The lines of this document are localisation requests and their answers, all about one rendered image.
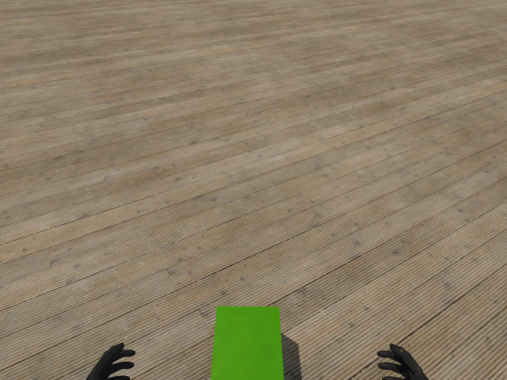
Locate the robot right hand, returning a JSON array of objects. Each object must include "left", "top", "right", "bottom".
[{"left": 377, "top": 344, "right": 428, "bottom": 380}]

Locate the robot left hand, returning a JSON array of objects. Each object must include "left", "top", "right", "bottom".
[{"left": 86, "top": 343, "right": 135, "bottom": 380}]

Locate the carton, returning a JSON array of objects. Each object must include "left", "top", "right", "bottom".
[{"left": 211, "top": 306, "right": 284, "bottom": 380}]

